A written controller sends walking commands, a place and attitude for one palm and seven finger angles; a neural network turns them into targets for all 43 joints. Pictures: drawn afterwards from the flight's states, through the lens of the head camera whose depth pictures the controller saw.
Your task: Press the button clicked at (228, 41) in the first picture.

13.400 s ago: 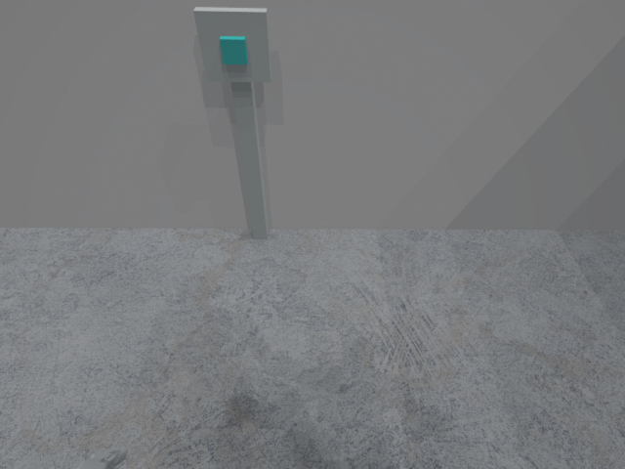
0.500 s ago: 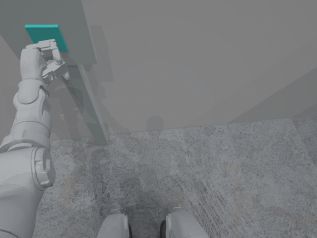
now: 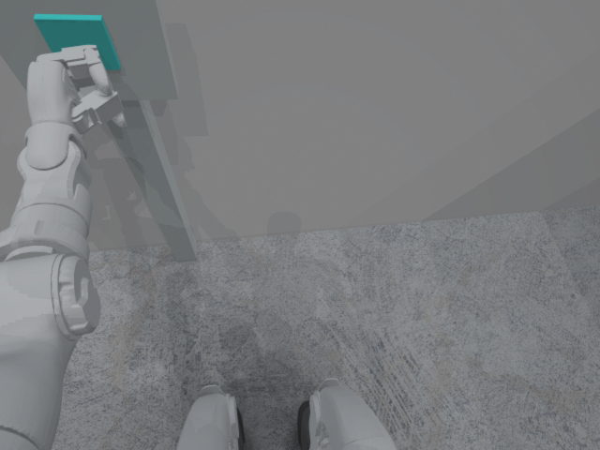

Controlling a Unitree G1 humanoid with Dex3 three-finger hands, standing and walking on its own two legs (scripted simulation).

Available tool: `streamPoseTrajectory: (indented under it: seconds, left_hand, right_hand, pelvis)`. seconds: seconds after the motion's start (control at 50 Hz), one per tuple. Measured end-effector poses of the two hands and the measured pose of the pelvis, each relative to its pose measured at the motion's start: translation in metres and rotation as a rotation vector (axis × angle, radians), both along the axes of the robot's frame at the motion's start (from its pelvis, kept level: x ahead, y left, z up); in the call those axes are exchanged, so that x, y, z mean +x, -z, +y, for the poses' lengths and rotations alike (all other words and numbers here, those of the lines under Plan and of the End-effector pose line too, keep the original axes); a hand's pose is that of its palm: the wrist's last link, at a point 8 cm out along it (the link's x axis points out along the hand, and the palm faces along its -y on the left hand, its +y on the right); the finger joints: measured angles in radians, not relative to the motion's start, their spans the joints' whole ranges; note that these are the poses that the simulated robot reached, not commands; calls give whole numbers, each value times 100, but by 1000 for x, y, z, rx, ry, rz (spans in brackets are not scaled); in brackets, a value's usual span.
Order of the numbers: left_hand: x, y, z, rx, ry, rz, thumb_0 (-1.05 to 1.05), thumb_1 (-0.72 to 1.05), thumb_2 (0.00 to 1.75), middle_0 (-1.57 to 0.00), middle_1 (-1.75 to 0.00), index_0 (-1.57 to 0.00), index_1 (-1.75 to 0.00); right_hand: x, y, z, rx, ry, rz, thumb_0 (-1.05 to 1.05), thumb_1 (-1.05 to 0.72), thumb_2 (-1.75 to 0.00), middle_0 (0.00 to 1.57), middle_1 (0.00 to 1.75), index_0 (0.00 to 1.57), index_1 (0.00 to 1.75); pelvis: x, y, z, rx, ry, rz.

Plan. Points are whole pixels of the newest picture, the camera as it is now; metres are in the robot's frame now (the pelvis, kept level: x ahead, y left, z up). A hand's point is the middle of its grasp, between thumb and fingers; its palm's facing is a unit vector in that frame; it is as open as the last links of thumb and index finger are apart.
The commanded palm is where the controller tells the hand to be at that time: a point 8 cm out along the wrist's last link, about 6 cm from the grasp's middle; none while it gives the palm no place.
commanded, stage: pull the fist back off the button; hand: left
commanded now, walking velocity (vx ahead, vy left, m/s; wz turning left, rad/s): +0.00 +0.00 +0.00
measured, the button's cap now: (81, 38) +0.60 +0.20 +0.12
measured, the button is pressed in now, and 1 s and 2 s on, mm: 12 0 0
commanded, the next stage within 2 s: draw the hand back to the body in 0.92 s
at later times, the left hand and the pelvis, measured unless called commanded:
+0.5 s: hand (118, 116) +0.52 +0.17 +0.09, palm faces +0.06 -1.00 -0.01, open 3.2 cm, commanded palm +0.47 +0.21 +0.09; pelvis +0.04 +0.00 +0.02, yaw -2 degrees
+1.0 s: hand (122, 169) +0.44 +0.16 +0.09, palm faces +0.05 -1.00 -0.02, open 3.1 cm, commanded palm +0.42 +0.22 +0.09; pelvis +0.04 -0.01 +0.03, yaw +0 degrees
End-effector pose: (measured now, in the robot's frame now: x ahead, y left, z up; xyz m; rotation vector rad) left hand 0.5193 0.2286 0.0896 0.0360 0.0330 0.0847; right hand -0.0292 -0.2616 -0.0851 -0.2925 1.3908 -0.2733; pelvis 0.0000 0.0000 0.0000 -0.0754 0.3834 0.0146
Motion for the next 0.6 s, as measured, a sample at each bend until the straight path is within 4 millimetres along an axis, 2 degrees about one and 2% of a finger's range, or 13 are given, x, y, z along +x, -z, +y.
streamPoseTrajectory:
  seconds: [0.12, 0.24, 0.44, 0.6]
  left_hand:
    - [-5, 1, -1, -16, 1, -4, 0, 80, 97, -130, -150, -133, -150]
    - [-15, 1, -3, -25, 2, -7, 1, 84, 95, -130, -150, -132, -150]
    - [-20, 1, -8, -33, 18, -24, 3, 90, 92, -130, -150, -130, -150]
    - [-49, 3, -6, -31, 25, -32, 2, 90, 91, -130, -150, -129, -150]
  right_hand:
    - [4, 0, 1, 15, 2, -5, 1, -90, -89, 20, 30, 21, 30]
    - [20, -1, 2, 38, 9, -32, 1, -90, -89, 20, 30, 21, 30]
    - [65, -4, 1, 58, 23, -112, 1, -90, -89, 20, 30, 21, 30]
    - [111, -7, 3, 95, 17, -187, 1, -90, -90, 20, 30, 21, 30]
  pelvis:
    - [3, -3, 0, 3, 9, -8]
    - [12, -8, -1, 8, 19, -31]
    - [31, -17, -2, 21, 40, -53]
    - [49, -25, -2, 31, 49, -83]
